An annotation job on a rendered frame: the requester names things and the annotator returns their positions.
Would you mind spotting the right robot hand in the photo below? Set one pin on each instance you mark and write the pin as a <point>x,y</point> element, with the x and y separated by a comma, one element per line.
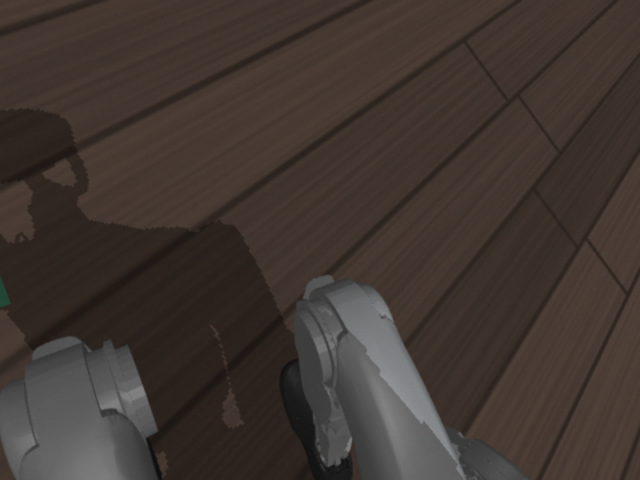
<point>480,461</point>

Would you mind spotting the left robot foot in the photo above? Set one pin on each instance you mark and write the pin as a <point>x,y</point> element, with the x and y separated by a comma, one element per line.
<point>157,469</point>

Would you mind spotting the right robot foot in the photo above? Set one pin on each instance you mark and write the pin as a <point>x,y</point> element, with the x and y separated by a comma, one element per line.
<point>300,417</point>

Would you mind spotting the small box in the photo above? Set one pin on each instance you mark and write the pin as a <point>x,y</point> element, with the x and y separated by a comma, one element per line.
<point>4,299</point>

